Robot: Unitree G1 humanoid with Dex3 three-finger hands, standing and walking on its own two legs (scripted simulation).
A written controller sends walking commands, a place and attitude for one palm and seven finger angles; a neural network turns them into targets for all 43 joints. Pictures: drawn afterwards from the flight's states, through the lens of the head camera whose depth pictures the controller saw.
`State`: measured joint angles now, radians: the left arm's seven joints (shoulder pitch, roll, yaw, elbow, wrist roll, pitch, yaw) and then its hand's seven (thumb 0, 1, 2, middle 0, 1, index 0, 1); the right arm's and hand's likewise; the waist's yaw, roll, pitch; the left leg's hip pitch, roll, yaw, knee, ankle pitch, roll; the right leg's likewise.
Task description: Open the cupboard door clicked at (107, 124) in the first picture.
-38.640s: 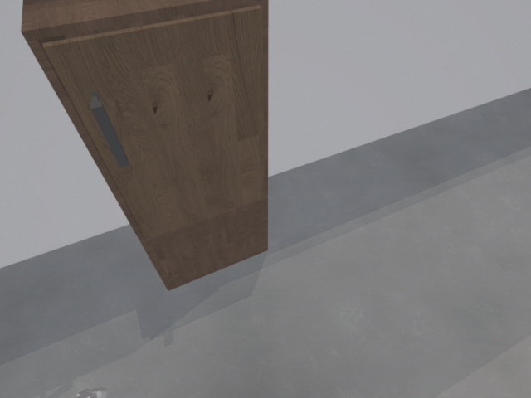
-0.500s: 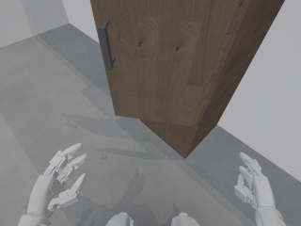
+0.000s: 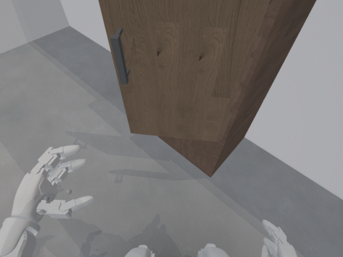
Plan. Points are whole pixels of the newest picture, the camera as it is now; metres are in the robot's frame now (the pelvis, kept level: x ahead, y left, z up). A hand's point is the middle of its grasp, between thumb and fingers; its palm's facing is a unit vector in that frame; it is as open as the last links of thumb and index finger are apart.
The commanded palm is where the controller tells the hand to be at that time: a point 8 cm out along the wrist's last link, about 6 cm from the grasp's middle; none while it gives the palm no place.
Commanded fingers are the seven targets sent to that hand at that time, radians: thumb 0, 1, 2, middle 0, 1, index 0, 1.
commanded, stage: raise the hand with hooked fingers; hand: left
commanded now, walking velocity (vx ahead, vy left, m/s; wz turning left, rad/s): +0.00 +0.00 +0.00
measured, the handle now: (122, 57) +0.62 +0.18 +0.11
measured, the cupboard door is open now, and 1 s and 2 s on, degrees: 36 36 36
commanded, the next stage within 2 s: move the hooked fingers beside the handle in 1.20 s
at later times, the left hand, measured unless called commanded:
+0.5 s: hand (46, 160) +0.28 +0.26 +0.11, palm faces -0.02 -1.00 -0.05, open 13.8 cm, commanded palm +0.26 +0.31 +0.11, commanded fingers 0.00 -0.50 0.30 -0.30 -1.20 -0.30 -1.20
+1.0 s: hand (47, 143) +0.30 +0.26 +0.13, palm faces -0.03 -1.00 -0.03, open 13.9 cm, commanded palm +0.28 +0.31 +0.13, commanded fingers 0.00 -0.50 0.30 -0.30 -1.20 -0.30 -1.20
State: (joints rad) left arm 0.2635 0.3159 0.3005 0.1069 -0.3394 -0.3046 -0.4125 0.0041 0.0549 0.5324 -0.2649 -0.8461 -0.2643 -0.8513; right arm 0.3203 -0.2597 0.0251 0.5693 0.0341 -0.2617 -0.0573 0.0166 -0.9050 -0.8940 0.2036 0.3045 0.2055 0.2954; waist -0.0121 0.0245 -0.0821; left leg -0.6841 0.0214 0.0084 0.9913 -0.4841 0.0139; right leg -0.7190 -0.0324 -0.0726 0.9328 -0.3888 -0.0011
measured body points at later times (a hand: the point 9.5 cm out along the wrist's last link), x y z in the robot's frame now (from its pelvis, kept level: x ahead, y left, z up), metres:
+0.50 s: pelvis +0.02 +0.00 +0.02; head +0.04 +0.00 +0.47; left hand +0.27 +0.32 +0.11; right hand +0.20 -0.23 -0.04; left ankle +0.01 +0.11 -0.68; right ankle +0.04 -0.12 -0.68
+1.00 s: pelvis +0.01 -0.01 +0.03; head +0.04 -0.01 +0.48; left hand +0.30 +0.31 +0.13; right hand +0.16 -0.26 -0.05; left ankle +0.01 +0.11 -0.68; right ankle +0.04 -0.12 -0.68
